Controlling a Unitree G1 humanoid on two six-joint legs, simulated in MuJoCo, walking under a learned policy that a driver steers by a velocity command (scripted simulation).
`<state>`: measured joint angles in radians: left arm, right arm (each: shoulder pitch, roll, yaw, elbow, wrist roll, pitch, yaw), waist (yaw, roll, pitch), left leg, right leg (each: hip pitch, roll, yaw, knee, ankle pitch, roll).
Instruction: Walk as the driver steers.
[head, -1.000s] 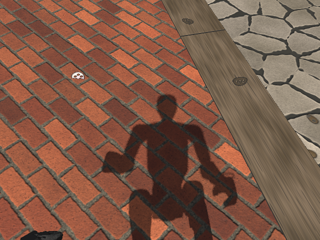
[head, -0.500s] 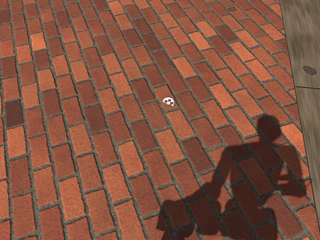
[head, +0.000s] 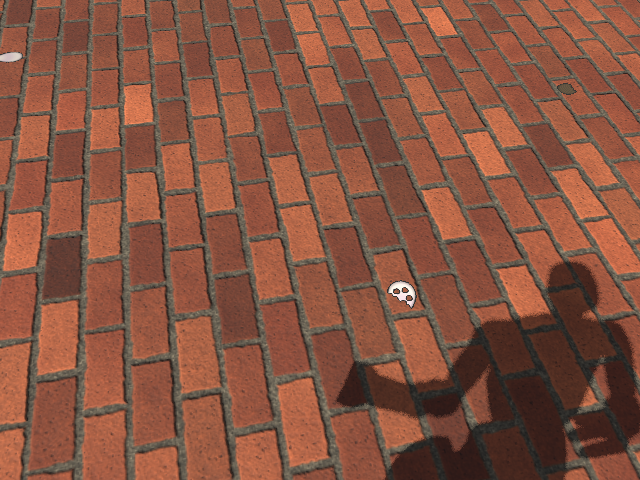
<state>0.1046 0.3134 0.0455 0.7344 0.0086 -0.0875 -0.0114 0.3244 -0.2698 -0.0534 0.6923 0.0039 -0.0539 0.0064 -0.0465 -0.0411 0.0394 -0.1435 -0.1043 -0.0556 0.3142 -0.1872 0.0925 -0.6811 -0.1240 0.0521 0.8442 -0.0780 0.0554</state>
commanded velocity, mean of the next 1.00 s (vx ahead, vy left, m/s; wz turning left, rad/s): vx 0.28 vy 0.00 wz -0.04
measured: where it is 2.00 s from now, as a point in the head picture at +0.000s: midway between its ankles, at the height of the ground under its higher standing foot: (379, 445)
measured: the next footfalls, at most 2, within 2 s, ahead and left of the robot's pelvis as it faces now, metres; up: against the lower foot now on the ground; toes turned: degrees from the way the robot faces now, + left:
right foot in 0.22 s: +0.32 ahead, -0.15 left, +0.00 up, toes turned +1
left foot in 0.68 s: +0.52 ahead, +0.08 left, +0.00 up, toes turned +0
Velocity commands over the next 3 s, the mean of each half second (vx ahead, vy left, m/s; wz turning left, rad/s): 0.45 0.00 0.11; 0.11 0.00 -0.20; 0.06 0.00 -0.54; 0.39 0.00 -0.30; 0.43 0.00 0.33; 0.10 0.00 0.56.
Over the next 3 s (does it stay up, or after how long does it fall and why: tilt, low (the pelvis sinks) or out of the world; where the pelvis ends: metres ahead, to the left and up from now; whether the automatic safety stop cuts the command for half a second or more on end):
stays up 0.92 -0.40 -0.02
